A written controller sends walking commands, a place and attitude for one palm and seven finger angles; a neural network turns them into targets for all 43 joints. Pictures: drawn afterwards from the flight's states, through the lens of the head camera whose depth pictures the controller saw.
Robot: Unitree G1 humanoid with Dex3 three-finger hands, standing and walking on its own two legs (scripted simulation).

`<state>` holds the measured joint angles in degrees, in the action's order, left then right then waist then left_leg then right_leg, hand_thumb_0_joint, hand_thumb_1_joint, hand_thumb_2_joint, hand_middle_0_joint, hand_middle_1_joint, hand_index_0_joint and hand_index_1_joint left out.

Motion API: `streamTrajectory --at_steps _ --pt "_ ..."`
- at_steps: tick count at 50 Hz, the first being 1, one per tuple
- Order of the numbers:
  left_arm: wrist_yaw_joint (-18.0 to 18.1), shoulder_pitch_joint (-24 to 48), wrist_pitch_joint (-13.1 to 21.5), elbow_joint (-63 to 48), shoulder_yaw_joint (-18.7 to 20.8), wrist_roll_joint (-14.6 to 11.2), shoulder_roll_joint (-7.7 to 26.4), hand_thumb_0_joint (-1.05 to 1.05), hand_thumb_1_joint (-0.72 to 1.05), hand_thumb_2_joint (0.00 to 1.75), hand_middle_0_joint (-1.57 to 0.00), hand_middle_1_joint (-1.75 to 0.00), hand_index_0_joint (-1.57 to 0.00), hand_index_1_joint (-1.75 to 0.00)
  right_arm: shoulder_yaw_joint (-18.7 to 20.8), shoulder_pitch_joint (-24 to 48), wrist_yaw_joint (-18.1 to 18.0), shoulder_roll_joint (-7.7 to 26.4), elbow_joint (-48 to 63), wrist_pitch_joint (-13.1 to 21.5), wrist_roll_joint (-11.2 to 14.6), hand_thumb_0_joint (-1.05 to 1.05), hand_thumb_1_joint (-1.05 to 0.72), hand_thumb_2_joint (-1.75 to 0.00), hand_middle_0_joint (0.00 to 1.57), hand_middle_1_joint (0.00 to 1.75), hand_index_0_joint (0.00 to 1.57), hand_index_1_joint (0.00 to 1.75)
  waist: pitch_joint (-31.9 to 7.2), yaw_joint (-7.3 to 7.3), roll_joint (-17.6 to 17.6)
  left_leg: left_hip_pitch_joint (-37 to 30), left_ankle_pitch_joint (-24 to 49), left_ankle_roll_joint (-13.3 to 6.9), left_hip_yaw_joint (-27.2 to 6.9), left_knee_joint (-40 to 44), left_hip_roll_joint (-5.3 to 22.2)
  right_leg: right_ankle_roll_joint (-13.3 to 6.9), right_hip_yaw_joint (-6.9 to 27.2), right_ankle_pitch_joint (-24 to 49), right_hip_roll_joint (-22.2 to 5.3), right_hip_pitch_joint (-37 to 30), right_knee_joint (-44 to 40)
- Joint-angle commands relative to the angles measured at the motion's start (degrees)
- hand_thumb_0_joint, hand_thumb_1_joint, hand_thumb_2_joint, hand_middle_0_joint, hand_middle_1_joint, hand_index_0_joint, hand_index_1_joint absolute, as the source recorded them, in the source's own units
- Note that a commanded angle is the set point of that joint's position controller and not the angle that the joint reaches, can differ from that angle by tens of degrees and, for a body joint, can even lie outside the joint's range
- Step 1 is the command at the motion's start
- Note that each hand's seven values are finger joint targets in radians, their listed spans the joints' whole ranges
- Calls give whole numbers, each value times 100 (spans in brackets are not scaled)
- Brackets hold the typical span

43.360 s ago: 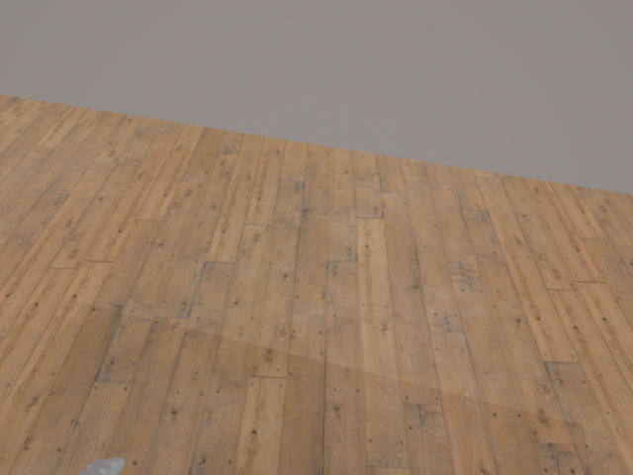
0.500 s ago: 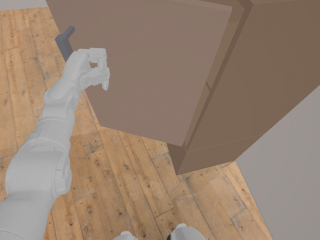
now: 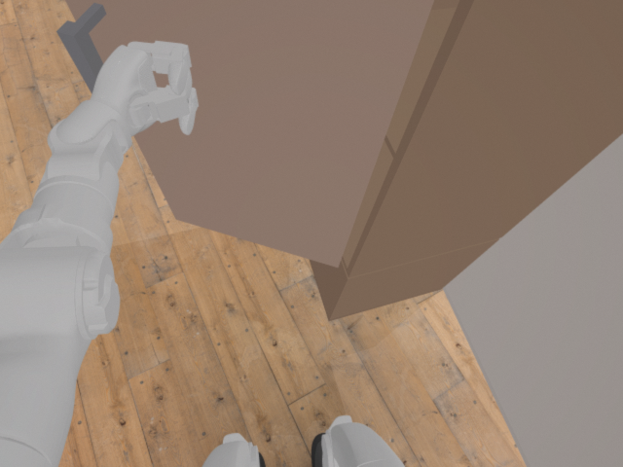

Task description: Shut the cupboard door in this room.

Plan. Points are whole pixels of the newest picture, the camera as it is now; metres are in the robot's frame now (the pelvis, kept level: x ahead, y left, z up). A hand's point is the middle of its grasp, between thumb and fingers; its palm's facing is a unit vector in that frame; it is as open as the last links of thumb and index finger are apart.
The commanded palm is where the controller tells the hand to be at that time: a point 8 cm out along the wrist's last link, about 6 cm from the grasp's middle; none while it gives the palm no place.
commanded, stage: push the door shut along its arc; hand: left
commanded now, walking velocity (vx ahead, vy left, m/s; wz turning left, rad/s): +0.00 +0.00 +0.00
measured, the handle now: (110, 75) +0.58 +0.18 +0.11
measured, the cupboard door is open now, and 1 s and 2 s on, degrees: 57 47 47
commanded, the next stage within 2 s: pull the fist back off the door in 0.08 s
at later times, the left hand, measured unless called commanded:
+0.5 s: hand (219, 92) +0.56 +0.05 +0.10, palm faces +0.02 -1.00 -0.04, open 3.1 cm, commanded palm +0.52 +0.11 +0.12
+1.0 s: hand (210, 146) +0.46 +0.06 +0.11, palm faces -0.01 -1.00 -0.01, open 3.1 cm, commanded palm +0.44 +0.11 +0.12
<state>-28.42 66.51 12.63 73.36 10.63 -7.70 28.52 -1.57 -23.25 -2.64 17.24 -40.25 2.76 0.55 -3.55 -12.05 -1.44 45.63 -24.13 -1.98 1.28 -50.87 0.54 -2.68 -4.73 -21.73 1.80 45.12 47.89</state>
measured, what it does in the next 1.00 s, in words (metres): stands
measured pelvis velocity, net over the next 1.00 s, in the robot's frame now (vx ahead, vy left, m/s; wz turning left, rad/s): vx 0.01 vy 0.00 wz -0.01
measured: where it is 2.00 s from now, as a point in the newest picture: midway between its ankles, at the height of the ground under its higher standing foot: outside the picture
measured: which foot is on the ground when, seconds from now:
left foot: down 0.00-1.00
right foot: down 0.00-1.00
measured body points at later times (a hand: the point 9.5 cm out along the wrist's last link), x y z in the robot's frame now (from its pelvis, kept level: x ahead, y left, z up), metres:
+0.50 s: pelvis +0.00 +0.00 -0.01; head +0.13 -0.01 +0.43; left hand +0.55 +0.10 +0.11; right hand -0.04 -0.24 -0.13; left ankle -0.01 +0.10 -0.69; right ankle +0.01 -0.09 -0.69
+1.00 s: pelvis +0.01 +0.00 +0.02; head +0.07 -0.01 +0.46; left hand +0.46 +0.12 +0.12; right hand +0.07 -0.27 -0.10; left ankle -0.01 +0.10 -0.69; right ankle +0.01 -0.09 -0.69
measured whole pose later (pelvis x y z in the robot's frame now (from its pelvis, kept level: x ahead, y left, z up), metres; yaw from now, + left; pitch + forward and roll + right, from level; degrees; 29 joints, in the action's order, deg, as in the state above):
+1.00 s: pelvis +0.01 +0.00 +0.02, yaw -1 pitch +12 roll +0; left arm 5.2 41.3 21.0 53.3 7.7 -3.9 7.1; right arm 1.8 -19.6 2.6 15.6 -36.9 0.3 0.3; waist -5.9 -5.7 -1.7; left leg 33.9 -23.1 -1.5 2.7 -44.6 0.4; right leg -2.7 -3.0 -21.1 2.0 34.7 43.4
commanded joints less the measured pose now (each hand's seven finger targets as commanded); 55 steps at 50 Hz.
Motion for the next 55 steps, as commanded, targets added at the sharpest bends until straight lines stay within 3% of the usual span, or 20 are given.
streamTrajectory --at_steps 1,9,10,11,12,15,17,19,21,25,29,32,34,36,42,43,48,51,53,55 --pt "-7 3656 270 -1276 -125 -156 386 0 90 90 -130 -150 -130 -150 355 -906 -98 1017 70 201 -45 0 -90 -90 20 30 20 30 -2670 -517 -523 -2166 2061 -120 -427 136 -84 93 367 1745 84 -323 -502" --pt "50 4239 224 -1180 -256 -78 248 0 90 90 -130 -150 -130 -150 355 -972 -100 1069 -98 293 -74 0 -90 -90 20 30 20 30 -3032 -663 -643 -2372 2285 -136 -528 -111 -61 65 262 1632 131 196 -260" --pt "1241 4213 39 -877 1156 -500 618 0 90 90 -130 -150 -130 -150 291 -1152 -3 825 72 325 -45 0 -90 -90 20 30 20 30 -3017 -379 -868 -1781 2121 -2 -618 -61 19 97 371 1585 51 -56 -356" --pt "1832 3926 -34 -770 785 -300 201 0 90 90 -130 -150 -130 -150 269 -1219 137 792 112 337 -89 0 -90 -90 20 30 20 30 -3021 -432 -778 -1696 2061 34 -626 52 26 158 361 1568 47 -139 -334" --pt "2340 3877 29 -816 956 -239 101 0 90 90 -130 -150 -130 -150 314 -1330 242 790 150 346 -170 0 -90 -90 20 30 20 30 -3123 -461 -467 -1772 2251 22 -703 38 19 189 280 1662 60 -157 -279" --pt "3714 3688 630 -1587 901 460 -156 0 90 90 -130 -150 -130 -150 392 -1452 603 714 247 281 -486 0 -90 -90 20 30 20 30 -3629 -249 -758 -1857 2776 87 -571 -173 -5 219 281 2054 44 -192 -70" --pt "4036 3259 1009 -1473 706 1020 -166 0 90 90 -130 -150 -130 -150 447 -1559 771 730 267 178 -558 0 -90 -90 20 30 20 30 -3661 -243 -579 -1943 3060 98 -574 -206 -1 202 257 2257 67 -274 22" --pt "3916 3005 1057 -1291 646 1222 -36 0 90 90 -130 -150 -130 -150 486 -1547 825 782 291 32 -505 0 -90 -90 20 30 20 30 -3577 -179 -489 -1819 2735 67 -430 -59 -44 197 352 2314 75 -627 -144" --pt "3692 2910 896 -1114 632 1185 120 0 90 90 -130 -150 -130 -150 464 -1526 774 809 389 -117 -405 0 -90 -90 20 30 20 30 -3354 -189 -272 -1530 2269 19 -316 172 -93 202 429 2311 78 -1093 -344" --pt "3459 2957 947 -1539 1128 676 456 0 90 90 -130 -150 -130 -150 431 -1398 615 763 527 -176 -292 0 -90 -90 20 30 20 30 -3265 -30 -18 -1391 1933 -20 -193 464 -130 226 545 2415 98 -1814 -608" --pt "3355 2119 1400 -1842 967 630 160 0 90 90 -130 -150 -130 -150 441 -1337 621 655 508 -107 -287 0 -90 -90 20 30 20 30 -3154 154 -80 -1671 2263 -9 -137 520 -119 201 509 2763 122 -1951 -581" --pt "3226 979 1292 -1656 788 616 -211 0 90 90 -130 -150 -130 -150 501 -1280 647 636 618 -181 -208 0 -90 -90 20 30 20 30 -2924 343 54 -1621 2383 -18 -2 651 -162 191 498 3055 113 -2280 -644" --pt "3123 708 1139 -1824 511 503 -617 0 90 90 -130 -150 -130 -150 521 -1162 658 598 661 -233 -157 0 -90 -90 20 30 20 30 -2658 359 186 -1683 2308 -16 24 758 -158 200 461 3040 106 -2240 -768" --pt "3078 549 1008 -1987 387 345 -840 0 90 90 -130 -150 -130 -150 535 -1044 635 597 696 -265 -109 0 -90 -90 20 30 20 30 -2366 356 281 -1683 2147 -26 70 847 -166 212 466 2953 97 -2223 -903" --pt "3253 878 1332 -3372 -237 236 -1440 0 90 90 -130 -150 -130 -150 564 -678 547 495 673 -129 -68 0 -90 -90 20 30 20 30 -2504 316 -130 -2573 2447 -16 -44 816 -134 192 388 2875 80 -1907 -865" --pt "3308 690 1349 -3388 -63 263 -1231 0 90 90 -130 -150 -130 -150 574 -624 535 521 631 -114 -69 0 -90 -90 20 30 20 30 -2577 421 -76 -2600 2453 6 -75 820 -119 182 384 2843 75 -1933 -832" --pt "3423 184 1223 -3434 -230 392 -1354 0 90 90 -130 -150 -130 -150 513 -264 479 463 699 -98 -16 0 -90 -90 20 30 20 30 -2406 537 -21 -2516 2248 25 -58 939 -139 176 397 2705 7 -2046 -827" --pt "3486 424 1105 -3367 -460 338 -1624 0 90 90 -130 -150 -130 -150 479 -81 438 440 707 -79 1 0 -90 -90 20 30 20 30 -2063 412 260 -2416 1927 23 -87 1003 -130 193 388 2404 5 -1919 -927" --pt "3541 595 1052 -3014 -237 311 -1372 0 90 90 -130 -150 -130 -150 438 -26 384 465 661 -77 5 0 -90 -90 20 30 20 30 -1855 367 547 -2149 1535 -1 -68 1046 -151 230 454 2151 -27 -1935 -1030" --pt "3540 832 1114 -2995 -334 333 -1472 0 90 90 -130 -150 -130 -150 415 48 378 437 684 -41 0 0 -90 -90 20 30 20 30 -1916 392 328 -2154 1426 11 -78 1061 -180 206 473 2036 -44 -1918 -1003"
